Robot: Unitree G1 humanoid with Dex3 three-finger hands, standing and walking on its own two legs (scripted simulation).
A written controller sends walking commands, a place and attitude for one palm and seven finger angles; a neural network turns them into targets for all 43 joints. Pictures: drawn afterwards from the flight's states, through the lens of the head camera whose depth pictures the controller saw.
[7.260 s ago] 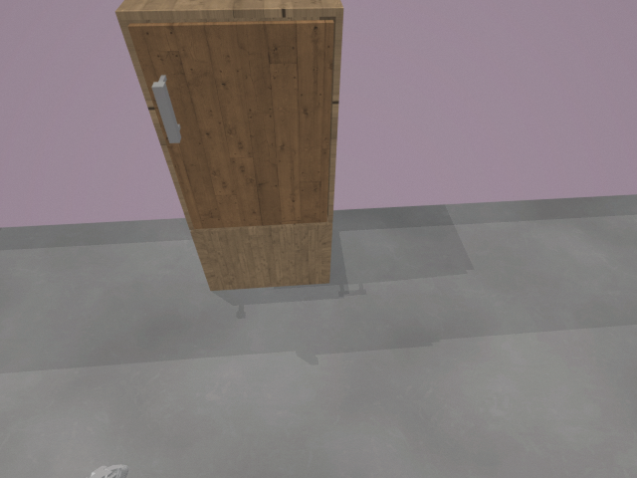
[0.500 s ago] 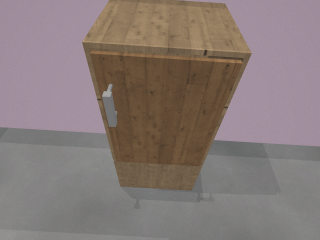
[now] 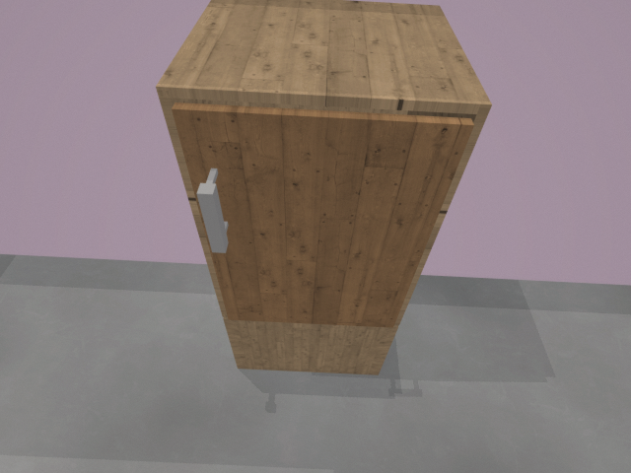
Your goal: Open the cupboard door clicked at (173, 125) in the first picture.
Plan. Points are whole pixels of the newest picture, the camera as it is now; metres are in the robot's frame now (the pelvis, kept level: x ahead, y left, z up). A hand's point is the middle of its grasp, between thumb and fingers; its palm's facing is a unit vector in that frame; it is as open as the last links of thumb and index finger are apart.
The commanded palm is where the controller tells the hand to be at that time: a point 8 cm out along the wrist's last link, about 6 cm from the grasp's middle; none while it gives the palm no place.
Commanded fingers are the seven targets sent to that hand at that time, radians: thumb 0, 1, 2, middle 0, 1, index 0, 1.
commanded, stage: raise the hand with hooked fingers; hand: left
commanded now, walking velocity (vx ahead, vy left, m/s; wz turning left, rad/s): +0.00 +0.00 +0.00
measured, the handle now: (216, 211) +0.50 +0.20 +0.02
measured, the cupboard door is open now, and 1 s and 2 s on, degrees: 0 0 0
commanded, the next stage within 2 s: none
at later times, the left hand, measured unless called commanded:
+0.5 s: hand (169, 470) +0.14 +0.19 -0.06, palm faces +0.06 -1.00 -0.01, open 8.6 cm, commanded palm +0.12 +0.25 -0.04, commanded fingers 0.00 0.39 0.68 -0.24 -0.63 -0.24 -0.63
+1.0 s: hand (138, 412) +0.19 +0.23 -0.02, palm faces +0.05 -1.00 -0.06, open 11.6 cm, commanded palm +0.16 +0.28 -0.01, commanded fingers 0.00 -0.20 0.43 -0.28 -1.00 -0.28 -1.00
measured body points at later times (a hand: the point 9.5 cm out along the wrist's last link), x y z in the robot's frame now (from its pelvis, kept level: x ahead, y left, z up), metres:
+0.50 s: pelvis -0.05 -0.04 -0.09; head -0.01 -0.03 +0.36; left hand +0.13 +0.24 -0.06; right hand +0.18 -0.29 -0.13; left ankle +0.01 +0.11 -0.74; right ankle -0.05 -0.14 -0.74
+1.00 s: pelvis -0.05 -0.02 -0.07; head +0.01 -0.01 +0.38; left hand +0.18 +0.28 -0.01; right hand +0.09 -0.27 -0.15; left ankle +0.01 +0.11 -0.74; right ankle -0.05 -0.14 -0.74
